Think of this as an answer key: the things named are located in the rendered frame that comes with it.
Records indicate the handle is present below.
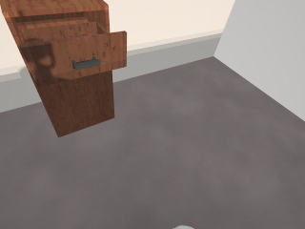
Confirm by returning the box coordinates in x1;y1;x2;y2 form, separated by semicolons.
72;56;100;71

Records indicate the drawer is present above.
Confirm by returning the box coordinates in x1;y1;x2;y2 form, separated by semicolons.
18;21;127;88

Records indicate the cabinet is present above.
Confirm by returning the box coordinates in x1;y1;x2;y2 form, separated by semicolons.
0;0;115;137

